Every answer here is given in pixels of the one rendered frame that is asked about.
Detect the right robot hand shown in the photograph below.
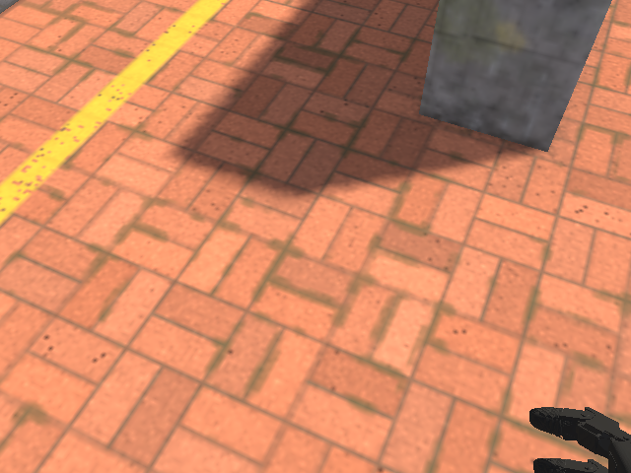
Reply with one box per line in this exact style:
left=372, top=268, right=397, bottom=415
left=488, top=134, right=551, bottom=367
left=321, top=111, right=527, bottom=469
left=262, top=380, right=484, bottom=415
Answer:
left=529, top=407, right=631, bottom=473

